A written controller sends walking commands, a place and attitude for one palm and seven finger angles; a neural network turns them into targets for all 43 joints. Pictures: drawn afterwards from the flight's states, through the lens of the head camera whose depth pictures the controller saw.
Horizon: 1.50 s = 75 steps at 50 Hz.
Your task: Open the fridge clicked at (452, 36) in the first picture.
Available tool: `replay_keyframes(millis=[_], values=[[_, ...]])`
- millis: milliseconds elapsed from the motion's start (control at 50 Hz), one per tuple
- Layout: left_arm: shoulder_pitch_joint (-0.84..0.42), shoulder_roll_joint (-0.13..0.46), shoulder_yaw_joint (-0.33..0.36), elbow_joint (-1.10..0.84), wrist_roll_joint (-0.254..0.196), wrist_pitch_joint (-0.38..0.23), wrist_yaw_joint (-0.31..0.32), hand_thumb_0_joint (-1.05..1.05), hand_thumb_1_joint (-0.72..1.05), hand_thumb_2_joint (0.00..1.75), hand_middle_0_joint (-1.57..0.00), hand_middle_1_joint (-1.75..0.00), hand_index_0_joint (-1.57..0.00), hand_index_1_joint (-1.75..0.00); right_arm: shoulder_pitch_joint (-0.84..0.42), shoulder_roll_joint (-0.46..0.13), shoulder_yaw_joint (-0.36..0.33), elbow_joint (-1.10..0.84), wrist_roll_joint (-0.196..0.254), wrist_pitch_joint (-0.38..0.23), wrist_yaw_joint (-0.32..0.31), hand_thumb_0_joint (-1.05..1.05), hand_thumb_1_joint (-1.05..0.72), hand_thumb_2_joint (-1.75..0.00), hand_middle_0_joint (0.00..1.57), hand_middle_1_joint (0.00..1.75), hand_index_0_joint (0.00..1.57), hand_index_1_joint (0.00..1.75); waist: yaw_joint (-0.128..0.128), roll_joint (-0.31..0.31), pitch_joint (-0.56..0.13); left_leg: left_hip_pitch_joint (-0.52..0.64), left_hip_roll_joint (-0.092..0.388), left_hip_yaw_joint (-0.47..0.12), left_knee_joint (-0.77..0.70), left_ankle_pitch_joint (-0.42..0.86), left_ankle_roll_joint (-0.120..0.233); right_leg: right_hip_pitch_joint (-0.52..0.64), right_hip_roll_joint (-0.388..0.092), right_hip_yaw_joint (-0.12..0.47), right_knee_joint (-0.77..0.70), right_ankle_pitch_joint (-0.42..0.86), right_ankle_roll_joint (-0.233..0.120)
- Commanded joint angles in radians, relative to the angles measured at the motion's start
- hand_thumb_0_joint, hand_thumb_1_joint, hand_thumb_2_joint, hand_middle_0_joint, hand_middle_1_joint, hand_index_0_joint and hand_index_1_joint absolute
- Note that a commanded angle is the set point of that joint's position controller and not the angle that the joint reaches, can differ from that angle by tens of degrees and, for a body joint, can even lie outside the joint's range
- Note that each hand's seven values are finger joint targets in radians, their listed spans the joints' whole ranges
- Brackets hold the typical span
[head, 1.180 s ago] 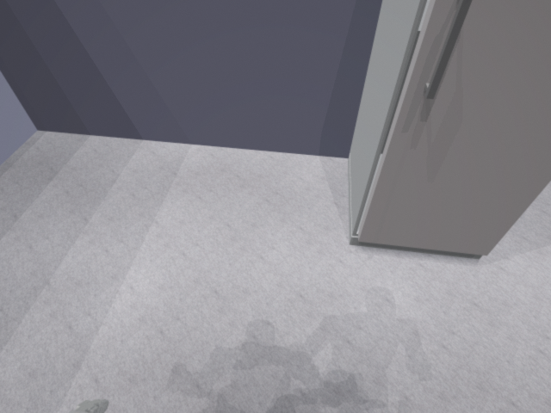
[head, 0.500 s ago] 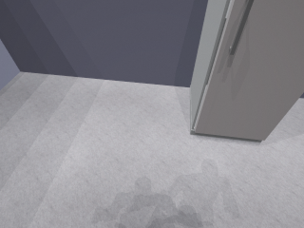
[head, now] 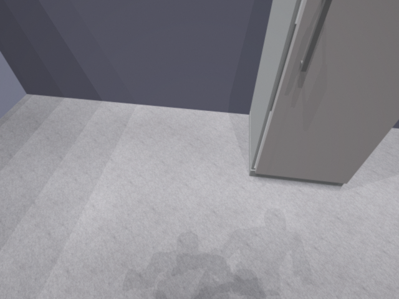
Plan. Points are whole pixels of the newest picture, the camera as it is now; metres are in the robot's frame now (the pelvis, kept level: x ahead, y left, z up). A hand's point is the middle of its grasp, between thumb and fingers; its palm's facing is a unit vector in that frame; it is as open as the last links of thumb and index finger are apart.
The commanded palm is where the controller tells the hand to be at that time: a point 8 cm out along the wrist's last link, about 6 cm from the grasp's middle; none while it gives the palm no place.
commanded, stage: look at it before walking up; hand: left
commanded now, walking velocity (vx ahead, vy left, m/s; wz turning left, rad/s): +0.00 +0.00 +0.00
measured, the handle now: (313, 35) +0.90 -0.33 +0.14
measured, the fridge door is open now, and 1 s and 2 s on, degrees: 0 0 0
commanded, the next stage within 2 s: walk to a spot facing it in 0.26 s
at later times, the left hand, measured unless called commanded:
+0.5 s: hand out of the picture +0.08 +0.25 -0.16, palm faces -0.04 -0.94 -0.34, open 7.4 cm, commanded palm none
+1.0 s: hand out of the picture +0.07 +0.16 -0.17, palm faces -0.23 -0.94 -0.25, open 7.4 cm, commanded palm none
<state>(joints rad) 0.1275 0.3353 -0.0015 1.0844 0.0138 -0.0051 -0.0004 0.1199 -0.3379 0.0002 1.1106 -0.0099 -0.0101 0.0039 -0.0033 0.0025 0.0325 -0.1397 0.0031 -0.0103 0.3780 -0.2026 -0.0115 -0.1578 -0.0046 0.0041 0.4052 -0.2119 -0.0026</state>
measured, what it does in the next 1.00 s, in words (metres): lifts its left foot, turning right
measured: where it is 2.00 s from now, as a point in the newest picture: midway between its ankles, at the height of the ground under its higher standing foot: outside the picture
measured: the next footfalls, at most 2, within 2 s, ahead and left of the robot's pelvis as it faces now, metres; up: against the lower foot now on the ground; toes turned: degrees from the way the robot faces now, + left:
left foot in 1.22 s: +0.06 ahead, +0.12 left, +0.00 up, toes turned -25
right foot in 1.64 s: -0.09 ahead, -0.10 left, +0.00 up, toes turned -46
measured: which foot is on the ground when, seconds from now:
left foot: down 0.00-0.78, up 0.80-1.00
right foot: down 0.00-1.00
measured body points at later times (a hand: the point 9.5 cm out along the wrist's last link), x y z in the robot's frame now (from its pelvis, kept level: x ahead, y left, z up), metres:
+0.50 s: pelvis +0.01 +0.00 +0.00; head +0.02 +0.00 +0.45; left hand +0.09 +0.29 -0.13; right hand +0.09 -0.29 -0.14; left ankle +0.00 +0.13 -0.74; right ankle +0.01 -0.12 -0.74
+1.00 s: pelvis -0.02 -0.02 -0.01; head +0.02 -0.04 +0.44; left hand +0.08 +0.21 -0.15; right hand +0.00 -0.29 -0.16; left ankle +0.01 +0.13 -0.68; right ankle -0.02 -0.10 -0.74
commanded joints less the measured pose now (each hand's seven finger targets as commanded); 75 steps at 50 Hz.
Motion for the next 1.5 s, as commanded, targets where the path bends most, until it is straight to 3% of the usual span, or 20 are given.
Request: replay_keyframes(millis=[0,360,460,580,620,660,720,740,760,780,840,920,1080,1160,1180,1200,1220,1300,1400,1480], values=[[-0.036,0.212,0.04,-0.07,-0.002,-0.023,0.011,0.0,0.9,0.9,-0.2,-0.3,-0.2,-0.3,-0.049,-0.205,-0.038,-0.069,0.001,-0.023,-0.015,0.0,-0.9,-0.9,0.2,0.3,0.2,0.3,0.005,-0.006,-0.055,0.001,0.109,-0.094,-0.057,0.102,0.039,-0.003,-0.113,0.111,-0.083,0.084,-0.03],[-0.034,0.216,0.04,-0.065,-0.003,-0.023,0.011,0.0,0.9,0.9,-0.2,-0.3,-0.2,-0.3,-0.059,-0.211,-0.037,-0.063,0.002,-0.023,-0.018,0.0,-0.9,-0.9,0.2,0.3,0.2,0.3,0.005,-0.013,-0.074,0.038,0.118,-0.077,-0.053,0.159,0.035,0.017,-0.114,0.114,-0.075,0.183,-0.031],[0.044,0.11,0.036,-0.09,-0.001,0.021,0.018,0.0,0.9,0.9,-0.2,-0.3,-0.2,-0.3,0.031,-0.088,-0.034,-0.088,-0.001,0.007,-0.032,0.0,-0.9,-0.9,0.2,0.3,0.2,0.3,-0.004,-0.021,-0.074,0.03,0.127,0.009,0.058,0.187,0.007,-0.042,-0.105,0.154,0.027,0.337,-0.028],[0.048,0.091,0.058,-0.184,0.006,0.048,0.002,0.0,0.9,0.9,-0.2,-0.3,-0.2,-0.3,0.028,-0.108,-0.07,-0.174,-0.005,0.023,-0.037,0.0,-0.9,-0.9,0.2,0.3,0.2,0.3,-0.007,0.055,-0.016,-0.035,0.197,-0.03,0.05,-0.001,0.047,-0.221,-0.028,0.151,0.174,0.151,-0.02],[0.068,0.056,0.062,-0.201,0.005,0.053,-0.005,0.0,0.9,0.9,-0.2,-0.3,-0.2,-0.3,0.014,-0.128,-0.084,-0.195,-0.005,0.017,-0.036,0.0,-0.9,-0.9,0.2,0.3,0.2,0.3,0.003,0.174,-0.031,-0.053,0.314,-0.106,-0.024,0.054,0.118,-0.248,0.025,0.053,0.389,-0.057,0.007],[0.073,0.035,0.075,-0.226,0.005,0.057,-0.008,0.0,0.9,0.9,-0.2,-0.3,-0.2,-0.3,-0.002,-0.117,-0.087,-0.219,-0.008,0.008,-0.036,0.0,-0.9,-0.9,0.2,0.3,0.2,0.3,0.01,0.195,-0.027,-0.096,0.392,-0.115,-0.038,0.206,0.19,-0.243,-0.014,0.023,0.557,-0.308,0.021],[0.202,0.013,0.086,-0.204,0.009,0.041,-0.016,0.0,0.9,0.9,-0.2,-0.3,-0.2,-0.3,-0.049,-0.109,-0.097,-0.237,-0.013,0.014,-0.035,0.0,-0.9,-0.9,0.2,0.3,0.2,0.3,0.079,0.092,-0.064,-0.14,0.308,0.054,0.221,0.225,0.089,-0.062,-0.031,-0.022,0.246,-0.111,0.013],[0.247,0.078,0.099,-0.198,0.017,0.023,-0.01,0.0,0.9,0.9,-0.2,-0.3,-0.2,-0.3,-0.016,-0.064,-0.092,-0.242,-0.005,0.025,-0.03,0.0,-0.9,-0.9,0.2,0.3,0.2,0.3,0.088,-0.131,-0.061,-0.248,0.182,0.146,0.488,0.006,0.0,0.011,-0.125,0.141,0.011,0.121,-0.013],[0.256,0.173,0.111,-0.205,0.019,0.009,0.007,0.0,0.9,0.9,-0.2,-0.3,-0.2,-0.3,-0.013,0.015,-0.076,-0.286,-0.002,0.026,-0.024,0.0,-0.9,-0.9,0.2,0.3,0.2,0.3,0.07,-0.383,-0.034,-0.489,0.032,0.125,0.723,-0.394,-0.054,0.035,-0.359,0.551,-0.091,0.436,-0.122],[0.266,0.152,0.108,-0.213,0.006,0.018,0.018,0.0,0.9,0.9,-0.2,-0.3,-0.2,-0.3,-0.028,-0.018,-0.079,-0.285,0.001,0.033,-0.031,0.0,-0.9,-0.9,0.2,0.3,0.2,0.3,0.084,-0.228,-0.073,-0.441,0.059,-0.016,0.778,-0.366,-0.038,-0.004,-0.362,0.523,-0.111,0.302,-0.2],[0.128,0.085,0.099,-0.247,0.006,0.018,0.019,0.0,0.9,0.9,-0.2,-0.3,-0.2,-0.3,-0.031,-0.011,-0.082,-0.26,-0.006,0.029,-0.026,0.0,-0.9,-0.9,0.2,0.3,0.2,0.3,0.025,-0.134,-0.027,-0.438,0.084,-0.028,0.789,-0.207,-0.049,-0.055,-0.244,0.412,-0.082,0.217,-0.187],[0.153,0.082,0.104,-0.237,0.008,0.016,0.017,0.0,0.9,0.9,-0.2,-0.3,-0.2,-0.3,-0.003,0.021,-0.077,-0.244,-0.003,0.033,-0.029,0.0,-0.9,-0.9,0.2,0.3,0.2,0.3,0.026,-0.094,-0.093,-0.381,0.062,0.004,0.687,-0.181,-0.063,-0.011,-0.202,0.352,-0.044,0.318,-0.179],[0.157,0.1,0.121,-0.234,0.014,0.031,0.013,0.0,0.9,0.9,-0.2,-0.3,-0.2,-0.3,-0.027,0.027,-0.075,-0.284,0.008,0.022,-0.037,0.0,-0.9,-0.9,0.2,0.3,0.2,0.3,0.046,-0.163,-0.11,-0.283,0.017,0.003,0.409,-0.231,-0.046,-0.005,-0.174,0.46,-0.036,0.312,-0.186],[0.068,0.094,0.12,-0.257,0.007,0.042,0.011,0.0,0.9,0.9,-0.2,-0.3,-0.2,-0.3,0.117,0.016,-0.075,-0.258,0.014,0.005,-0.048,0.0,-0.9,-0.9,0.2,0.3,0.2,0.3,-0.029,-0.146,-0.142,-0.009,0.007,0.012,0.066,-0.086,-0.021,-0.152,-0.107,0.448,0.044,0.269,-0.105],[0.063,0.055,0.112,-0.274,0.0,0.044,0.006,0.0,0.9,0.9,-0.2,-0.3,-0.2,-0.3,0.15,-0.035,-0.083,-0.254,0.01,-0.005,-0.054,0.0,-0.9,-0.9,0.2,0.3,0.2,0.3,-0.044,-0.028,-0.154,0.144,0.119,-0.094,-0.042,-0.084,0.017,-0.307,-0.018,0.366,0.14,0.12,-0.05],[0.081,-0.004,0.101,-0.291,-0.005,0.045,-0.007,0.0,0.9,0.9,-0.2,-0.3,-0.2,-0.3,0.123,-0.126,-0.101,-0.278,0.0,-0.003,-0.049,0.0,-0.9,-0.9,0.2,0.3,0.2,0.3,-0.029,0.267,-0.116,0.182,0.372,-0.348,-0.143,-0.05,0.092,-0.487,0.113,0.175,0.359,-0.241,0.01],[0.068,0.023,0.114,-0.301,0.011,0.044,-0.01,0.0,0.9,0.9,-0.2,-0.3,-0.2,-0.3,0.097,-0.147,-0.1,-0.302,-0.005,0.004,-0.045,0.0,-0.9,-0.9,0.2,0.3,0.2,0.3,-0.025,0.247,-0.058,0.013,0.5,-0.405,-0.161,-0.051,0.179,-0.478,0.067,0.089,0.589,-0.354,0.044],[0.11,0.01,0.121,-0.25,0.017,0.058,-0.036,0.0,0.9,0.9,-0.2,-0.3,-0.2,-0.3,-0.017,-0.034,-0.068,-0.322,-0.013,-0.008,-0.047,0.0,-0.9,-0.9,0.2,0.3,0.2,0.3,0.047,0.143,-0.004,-0.07,0.282,-0.061,-0.082,0.183,0.133,-0.451,0.014,0.047,0.838,-0.171,0.074],[-0.019,-0.02,0.099,-0.292,0.008,0.061,-0.04,0.0,0.9,0.9,-0.2,-0.3,-0.2,-0.3,0.135,-0.058,-0.089,-0.269,-0.015,-0.006,-0.042,0.0,-0.9,-0.9,0.2,0.3,0.2,0.3,-0.031,0.145,-0.008,0.07,0.317,-0.001,-0.023,0.391,0.164,-0.418,-0.027,-0.026,0.604,-0.221,0.081],[-0.043,-0.032,0.093,-0.302,0.007,0.057,-0.043,0.0,0.9,0.9,-0.2,-0.3,-0.2,-0.3,0.147,-0.09,-0.103,-0.251,-0.018,-0.001,-0.033,0.0,-0.9,-0.9,0.2,0.3,0.2,0.3,-0.042,0.196,-0.024,0.053,0.34,0.06,0.016,0.415,0.149,-0.291,-0.024,-0.077,0.413,-0.221,0.062]])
